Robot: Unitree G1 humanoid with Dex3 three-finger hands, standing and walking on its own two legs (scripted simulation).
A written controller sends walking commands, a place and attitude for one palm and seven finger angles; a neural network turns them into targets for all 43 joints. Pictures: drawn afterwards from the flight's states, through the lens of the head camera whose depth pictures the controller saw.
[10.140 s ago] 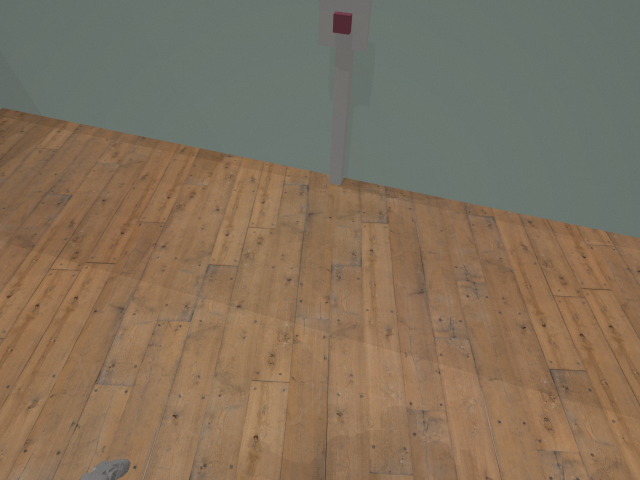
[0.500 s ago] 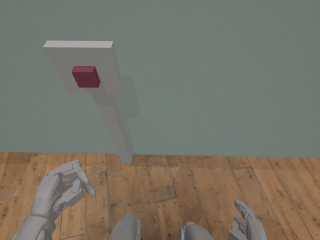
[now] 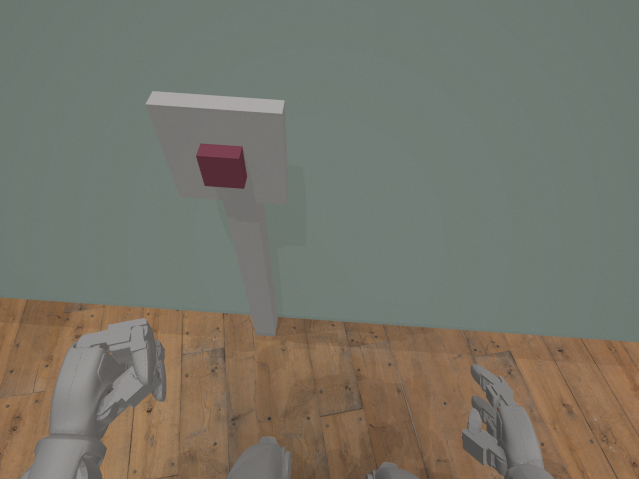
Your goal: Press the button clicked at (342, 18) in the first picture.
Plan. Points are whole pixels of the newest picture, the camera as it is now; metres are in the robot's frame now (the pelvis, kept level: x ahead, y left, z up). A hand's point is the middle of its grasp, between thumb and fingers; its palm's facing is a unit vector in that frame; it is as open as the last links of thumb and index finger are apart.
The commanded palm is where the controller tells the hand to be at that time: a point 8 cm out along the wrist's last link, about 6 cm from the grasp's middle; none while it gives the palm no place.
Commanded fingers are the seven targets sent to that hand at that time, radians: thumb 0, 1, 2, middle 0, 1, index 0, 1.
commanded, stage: raise the hand and make a fist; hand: left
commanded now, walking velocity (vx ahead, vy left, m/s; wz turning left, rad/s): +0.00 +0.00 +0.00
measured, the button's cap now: (223, 164) +0.53 +0.18 +0.06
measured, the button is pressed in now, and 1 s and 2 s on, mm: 0 0 0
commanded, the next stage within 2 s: aim a knuckle at the button in 0.70 s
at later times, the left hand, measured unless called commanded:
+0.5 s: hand (147, 361) +0.23 +0.21 +0.05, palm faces +0.00 -1.00 -0.04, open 3.1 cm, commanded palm +0.21 +0.26 +0.06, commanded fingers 0.00 0.90 0.90 -1.30 -1.50 -1.30 -1.50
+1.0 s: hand (169, 349) +0.25 +0.19 +0.05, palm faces +0.03 -1.00 -0.06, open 3.1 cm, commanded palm +0.23 +0.24 +0.06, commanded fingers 0.00 0.90 0.90 -1.30 -1.50 -1.30 -1.50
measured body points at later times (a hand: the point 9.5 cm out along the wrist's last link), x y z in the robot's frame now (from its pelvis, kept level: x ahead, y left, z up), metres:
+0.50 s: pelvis +0.01 +0.00 +0.01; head +0.06 +0.02 +0.45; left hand +0.23 +0.26 +0.06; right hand +0.17 -0.24 -0.07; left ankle +0.04 +0.08 -0.66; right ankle -0.01 -0.11 -0.66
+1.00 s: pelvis +0.00 -0.03 +0.00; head +0.06 -0.02 +0.44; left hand +0.24 +0.24 +0.06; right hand +0.18 -0.26 -0.08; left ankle +0.04 +0.08 -0.66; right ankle -0.01 -0.11 -0.66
